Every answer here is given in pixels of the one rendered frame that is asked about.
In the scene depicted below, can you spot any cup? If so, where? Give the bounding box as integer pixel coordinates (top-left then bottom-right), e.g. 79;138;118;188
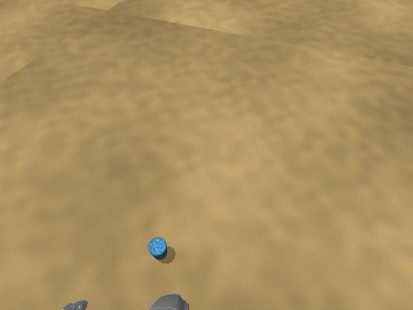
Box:
148;237;167;260

